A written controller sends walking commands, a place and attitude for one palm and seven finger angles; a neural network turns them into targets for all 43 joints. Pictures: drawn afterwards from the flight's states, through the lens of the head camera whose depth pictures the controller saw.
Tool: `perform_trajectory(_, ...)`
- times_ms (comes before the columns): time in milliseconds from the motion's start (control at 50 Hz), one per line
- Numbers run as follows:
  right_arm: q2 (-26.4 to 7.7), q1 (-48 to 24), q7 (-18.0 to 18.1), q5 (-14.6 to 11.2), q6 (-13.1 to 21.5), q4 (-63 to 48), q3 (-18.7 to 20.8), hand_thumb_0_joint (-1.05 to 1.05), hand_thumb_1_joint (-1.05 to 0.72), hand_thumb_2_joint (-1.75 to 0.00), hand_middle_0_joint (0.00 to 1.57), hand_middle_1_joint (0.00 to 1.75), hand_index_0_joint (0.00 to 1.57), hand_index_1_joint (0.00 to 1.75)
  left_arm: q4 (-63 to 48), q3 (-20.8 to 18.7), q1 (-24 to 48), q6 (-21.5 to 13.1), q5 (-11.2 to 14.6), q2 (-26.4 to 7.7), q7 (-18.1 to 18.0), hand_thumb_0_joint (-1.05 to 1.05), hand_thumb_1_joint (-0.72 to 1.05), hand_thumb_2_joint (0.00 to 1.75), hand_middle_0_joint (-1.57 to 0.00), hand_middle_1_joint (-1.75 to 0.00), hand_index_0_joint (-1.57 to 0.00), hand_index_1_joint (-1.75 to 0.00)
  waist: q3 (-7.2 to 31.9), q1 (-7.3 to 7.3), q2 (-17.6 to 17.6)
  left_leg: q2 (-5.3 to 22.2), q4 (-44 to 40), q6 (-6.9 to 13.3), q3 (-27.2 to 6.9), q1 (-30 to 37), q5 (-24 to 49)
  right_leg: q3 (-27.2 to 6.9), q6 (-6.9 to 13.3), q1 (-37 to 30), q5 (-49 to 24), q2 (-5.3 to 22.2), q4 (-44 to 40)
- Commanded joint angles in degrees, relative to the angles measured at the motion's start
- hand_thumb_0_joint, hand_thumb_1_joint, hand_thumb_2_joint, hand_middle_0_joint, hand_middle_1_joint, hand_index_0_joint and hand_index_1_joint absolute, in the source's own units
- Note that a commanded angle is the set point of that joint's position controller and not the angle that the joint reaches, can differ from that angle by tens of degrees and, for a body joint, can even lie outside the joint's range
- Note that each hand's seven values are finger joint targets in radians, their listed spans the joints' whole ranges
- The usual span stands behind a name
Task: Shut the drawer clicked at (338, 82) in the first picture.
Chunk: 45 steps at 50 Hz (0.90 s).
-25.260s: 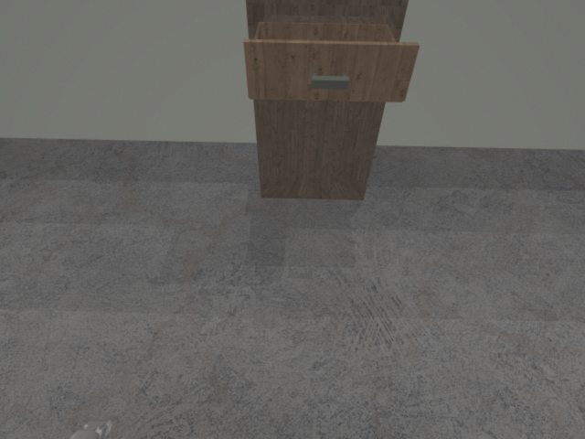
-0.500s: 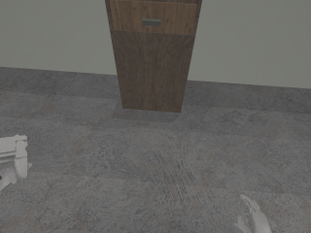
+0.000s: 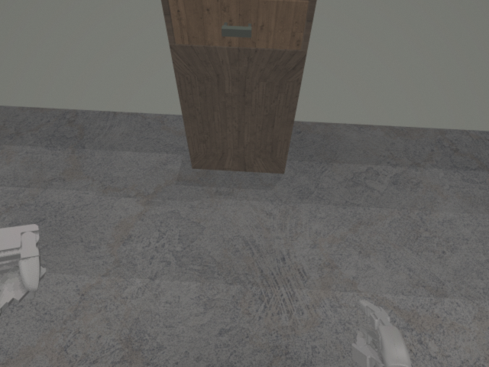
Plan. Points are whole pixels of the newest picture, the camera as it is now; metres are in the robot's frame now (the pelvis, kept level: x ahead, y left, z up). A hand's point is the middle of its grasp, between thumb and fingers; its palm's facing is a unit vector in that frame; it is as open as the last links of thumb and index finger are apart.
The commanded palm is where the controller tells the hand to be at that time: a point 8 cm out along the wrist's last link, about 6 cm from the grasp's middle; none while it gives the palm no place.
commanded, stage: stop stepping back and stand still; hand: left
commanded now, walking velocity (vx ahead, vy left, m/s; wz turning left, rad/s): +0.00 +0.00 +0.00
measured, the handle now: (237, 28) +1.12 +0.09 +0.01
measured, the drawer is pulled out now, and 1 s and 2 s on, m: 0.00 0.00 0.00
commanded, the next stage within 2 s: let the arm hang, fingers relaxed in 0.50 s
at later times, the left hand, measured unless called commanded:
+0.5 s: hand (24, 295) +0.17 +0.25 +0.15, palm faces +0.37 -0.81 -0.46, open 3.2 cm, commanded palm +0.11 +0.29 +0.18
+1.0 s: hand out of the picture +0.00 +0.20 -0.17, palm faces -0.02 -0.97 -0.23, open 3.6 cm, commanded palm none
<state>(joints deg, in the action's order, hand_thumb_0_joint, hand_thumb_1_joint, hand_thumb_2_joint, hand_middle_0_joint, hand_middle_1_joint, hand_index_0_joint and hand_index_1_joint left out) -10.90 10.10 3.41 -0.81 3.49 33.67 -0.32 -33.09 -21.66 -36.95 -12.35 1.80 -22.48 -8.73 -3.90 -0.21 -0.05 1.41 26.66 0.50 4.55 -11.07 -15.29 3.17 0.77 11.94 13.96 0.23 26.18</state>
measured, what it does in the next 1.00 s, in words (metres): stands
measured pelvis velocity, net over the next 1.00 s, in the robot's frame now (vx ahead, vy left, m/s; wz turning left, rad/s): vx -0.04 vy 0.00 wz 0.02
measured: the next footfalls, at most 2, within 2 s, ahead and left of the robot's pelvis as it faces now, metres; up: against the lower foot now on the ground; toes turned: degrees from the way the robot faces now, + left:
none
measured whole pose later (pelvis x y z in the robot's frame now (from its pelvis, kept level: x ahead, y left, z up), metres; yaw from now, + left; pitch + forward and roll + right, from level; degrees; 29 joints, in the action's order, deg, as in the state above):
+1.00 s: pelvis -0.04 +0.00 +0.00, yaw +1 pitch -1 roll +0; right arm -14.0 14.3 -0.3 1.4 -2.1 55.6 -0.5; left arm 53.6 0.6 -15.3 2.0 -1.1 -13.8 -0.7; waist -5.3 -0.5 1.4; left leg 0.8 26.8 0.7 3.3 -14.0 -12.0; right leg 4.4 1.1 14.3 11.3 0.8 26.4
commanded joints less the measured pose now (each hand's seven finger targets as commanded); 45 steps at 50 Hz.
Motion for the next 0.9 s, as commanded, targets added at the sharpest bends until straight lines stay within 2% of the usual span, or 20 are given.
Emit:
perform_trajectory(0, -7.4, -3.9, 0.8, -0.2, 3.3, -8.5, 3.0, 0.00, -0.90, -0.90, 0.20, 0.30, 0.20, 0.30, -10.8, -6.2, -1.8, -3.5, 0.4, -7.8, -1.1, 0.00, 0.90, 0.90, -1.40, -1.60, -1.40, -1.60, 9.1, 0.10, -2.9, 4.2, -4.9, 1.2, -5.5, -0.9, 12.5, -5.3, 0.0, -5.6, -14.6, 3.9, -2.4)
perform_trajectory(40, -7.4, -4.1, 0.9, -0.3, 3.6, -8.6, 2.9, 0.00, -0.90, -0.90, 0.20, 0.30, 0.20, 0.30, -11.2, -5.8, -1.7, -3.6, 0.4, -7.7, -1.0, 0.00, 0.90, 0.90, -1.40, -1.60, -1.40, -1.60, 8.8, 0.14, -3.6, 4.4, -5.6, 1.2, -5.8, -1.0, 13.0, -4.9, 0.0, -5.5, -14.3, 3.8, -2.0)
perform_trajectory(120, -7.6, -4.3, 1.2, -0.1, 3.9, -8.4, 3.0, 0.00, -0.90, -0.90, 0.20, 0.30, 0.20, 0.30, -11.6, -6.3, -0.7, -3.7, 0.2, -8.5, -1.1, 0.00, 0.90, 0.90, -1.40, -1.60, -1.40, -1.60, 7.6, 0.34, -4.0, 4.3, -6.7, 1.3, -6.2, -2.6, 8.6, -5.0, -0.1, -4.9, -10.8, 3.7, -3.1)
perform_trajectory(260, -7.7, -3.8, 1.3, 0.1, 4.5, -7.8, 3.0, 0.00, -0.90, -0.90, 0.20, 0.30, 0.20, 0.30, -9.5, -5.2, 0.6, -3.8, 0.0, -7.2, -1.1, 0.00, 0.90, 0.90, -1.40, -1.60, -1.40, -1.60, 6.4, 0.41, -2.8, 4.0, -7.7, 1.3, -6.2, -2.9, 3.6, -5.9, -0.2, -3.6, -6.8, 3.3, -4.6)
perform_trajectory(300, -7.6, -3.9, 1.3, 0.2, 4.6, -7.6, 3.0, 0.00, -0.90, -0.90, 0.20, 0.30, 0.20, 0.30, -9.1, -4.8, 1.3, -3.8, -0.2, -6.9, -1.1, 0.00, 0.90, 0.90, -1.40, -1.60, -1.40, -1.60, 5.8, 0.38, -3.5, 3.9, -8.3, 1.4, -6.2, -3.3, 0.9, -6.1, -0.3, -2.8, -4.8, 3.2, -5.4)
perform_trajectory(360, -7.6, -3.9, 1.4, 0.2, 4.7, -7.6, 2.9, 0.00, -0.90, -0.90, 0.20, 0.30, 0.20, 0.30, -8.0, -4.8, 1.5, -3.6, -0.2, -7.0, -1.0, 0.00, 0.90, 0.90, -1.40, -1.60, -1.40, -1.60, 5.4, 0.39, -1.4, 3.6, -7.7, 1.4, -5.9, -3.2, 0.4, -6.9, -0.2, -2.3, -3.8, 3.6, -6.7)
perform_trajectory(420, -7.7, -4.2, 1.4, 0.3, 4.8, -7.6, 3.0, 0.00, -0.90, -0.90, 0.20, 0.30, 0.20, 0.30, -8.6, -4.5, 2.9, -3.4, -0.4, -7.0, -1.0, 0.00, 0.90, 0.90, -1.40, -1.60, -1.40, -1.60, 4.9, 0.32, -2.1, 3.6, -8.3, 1.4, -6.2, -3.4, -0.9, -6.8, -0.1, -1.6, -2.1, 3.5, -7.3)
perform_trajectory(500, -7.6, -3.8, 1.4, 0.3, 5.0, -7.7, 2.9, 0.00, -0.90, -0.90, 0.20, 0.30, 0.20, 0.30, -9.5, -4.4, 2.4, -3.4, -0.5, -6.9, -1.1, 0.00, 0.90, 0.90, -1.40, -1.60, -1.40, -1.60, 6.9, 0.49, -2.8, 3.8, -8.4, 1.4, -6.4, -2.5, 2.5, -5.7, -0.2, -3.6, -5.7, 3.0, -5.4)
perform_trajectory(560, -7.3, -4.0, 1.4, 0.3, 5.0, -7.7, 2.7, 0.00, -0.90, -0.90, 0.20, 0.30, 0.20, 0.30, -9.3, -4.8, 1.5, -3.4, -0.4, -7.2, -1.1, 0.00, 0.90, 0.90, -1.40, -1.60, -1.40, -1.60, 6.8, 0.54, -3.3, 3.7, -7.9, 1.2, -6.0, -2.6, 3.8, -5.8, -0.3, -3.7, -7.4, 3.2, -5.4)
perform_trajectory(580, -19.1, -5.6, -4.5, 0.6, 7.3, 7.7, 5.8, 0.00, -0.90, -0.90, 0.20, 0.30, 0.20, 0.30, 39.4, 15.7, 10.0, 5.3, -5.1, -2.1, 7.6, 0.00, 0.90, 0.90, -1.40, -1.60, -1.40, -1.60, 2.4, -2.49, -3.6, 5.2, 3.4, 1.8, -7.1, -6.7, 17.1, -2.7, 0.9, 5.4, -17.3, 7.7, 3.3)
perform_trajectory(600, -15.4, -0.2, -4.5, -0.1, 3.3, 6.4, 5.7, 0.00, -0.90, -0.90, 0.20, 0.30, 0.20, 0.30, 40.6, 14.0, 9.5, 9.7, -3.9, -1.1, 8.5, 0.00, 0.90, 0.90, -1.36, -1.56, -1.36, -1.56, 7.8, -1.86, -3.9, 5.3, 2.5, 1.1, -6.3, -3.1, 17.6, -5.5, 1.0, 5.1, -12.8, 7.1, 1.8)
perform_trajectory(620, -14.1, 0.8, -4.2, 0.1, 2.5, 5.5, 5.4, 0.00, -0.90, -0.90, 0.20, 0.30, 0.20, 0.30, 40.1, 14.9, 9.5, 10.8, -4.0, 0.2, 8.6, 0.00, 0.90, 0.90, -1.32, -1.51, -1.32, -1.51, 8.1, -1.90, -2.9, 5.6, 2.8, 1.0, -6.1, -1.8, 19.2, -4.6, 0.6, 5.8, -10.6, 6.2, 2.1)
perform_trajectory(640, -13.2, 0.8, -4.2, 0.5, 1.8, 6.1, 4.7, 0.00, -0.90, -0.90, 0.20, 0.30, 0.20, 0.30, 42.0, 15.3, 11.1, 10.9, -3.7, 1.3, 8.6, 0.00, 0.90, 0.90, -1.28, -1.47, -1.28, -1.47, 9.6, -1.27, -1.6, 6.6, 2.1, 2.2, -8.0, -4.3, 14.1, -3.8, 0.8, 5.5, -6.2, 6.1, 2.8)
perform_trajectory(660, -13.0, 0.3, -4.2, 0.9, 1.0, 5.8, 4.1, 0.00, -0.90, -0.90, 0.20, 0.30, 0.20, 0.30, 44.7, 15.8, 13.8, 11.0, -3.7, 0.7, 8.6, 0.00, 0.90, 0.90, -1.24, -1.43, -1.24, -1.43, 8.6, -0.99, 2.3, 6.5, 1.1, 2.9, -9.2, -6.2, 10.9, -3.9, 1.1, 5.2, -4.4, 5.7, 2.8)
perform_trajectory(700, -14.0, -0.5, -3.9, 1.4, -0.1, 6.5, 3.6, 0.00, -0.90, -0.90, 0.20, 0.30, 0.20, 0.30, 51.1, 16.6, 18.0, 11.2, -3.8, -1.0, 8.5, 0.00, 0.90, 0.90, -1.16, -1.34, -1.16, -1.34, 7.7, -0.85, 10.7, 5.3, 1.2, 3.0, -9.7, -6.2, 9.2, -5.9, 2.0, 4.0, -5.2, 6.5, 0.7)
perform_trajectory(720, -14.5, -0.4, -3.9, 1.5, -0.7, 6.8, 3.8, 0.00, -0.90, -0.90, 0.20, 0.30, 0.20, 0.30, 54.5, 17.0, 20.2, 11.3, -3.8, -2.0, 8.4, 0.00, 0.90, 0.90, -1.12, -1.30, -1.12, -1.30, 7.6, -1.08, 11.6, 4.7, 1.2, 2.7, -9.5, -5.3, 9.9, -6.6, 2.9, 4.1, -6.0, 7.1, 0.5)
perform_trajectory(760, -14.1, -0.5, -3.8, 1.9, -1.6, 8.6, 3.3, 0.00, -0.90, -0.90, 0.20, 0.30, 0.20, 0.30, 61.3, 17.8, 22.5, 11.6, -3.4, -2.4, 8.2, 0.00, 0.90, 0.90, -1.04, -1.21, -1.04, -1.21, 7.7, -0.91, 8.7, 3.9, 0.1, 2.4, -8.8, -3.6, 11.2, -7.2, 3.0, 2.7, -7.9, 7.6, 0.0)
perform_trajectory(820, -12.9, -1.8, -3.8, 2.0, -2.5, 11.4, 2.1, 0.00, -0.90, -0.90, 0.20, 0.30, 0.20, 0.30, 70.2, 19.2, 23.5, 12.2, -2.9, -2.0, 7.8, 0.00, 0.90, 0.90, -0.92, -1.08, -0.92, -1.08, 6.0, 0.19, -3.6, 4.7, -4.9, 2.1, -9.6, -4.6, 8.4, -6.4, 1.6, 0.4, -2.1, 5.8, -1.3)
perform_trajectory(880, -11.0, -0.5, -3.4, 1.9, -3.1, 14.7, 1.5, 0.00, -0.90, -0.90, 0.20, 0.30, 0.20, 0.30, 77.7, 20.0, 23.2, 12.1, -2.6, -0.9, 7.8, 0.00, 0.90, 0.90, -0.80, -0.95, -0.80, -0.95, 4.8, 0.09, -6.9, 4.2, -7.3, 1.6, -8.8, -4.6, 1.7, -7.0, 1.7, -0.3, 1.6, 5.6, -4.2)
